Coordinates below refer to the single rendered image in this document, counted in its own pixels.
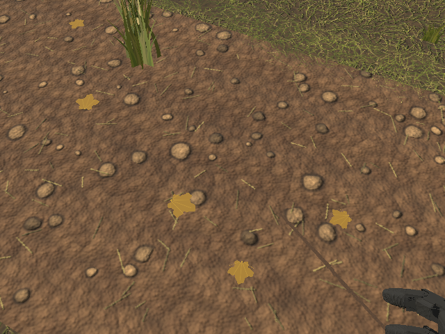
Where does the robot right hand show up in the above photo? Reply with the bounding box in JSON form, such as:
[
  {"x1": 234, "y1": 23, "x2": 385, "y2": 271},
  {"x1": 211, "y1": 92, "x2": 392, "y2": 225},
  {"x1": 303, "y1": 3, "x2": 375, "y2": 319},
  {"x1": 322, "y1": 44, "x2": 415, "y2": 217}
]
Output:
[{"x1": 382, "y1": 288, "x2": 445, "y2": 334}]

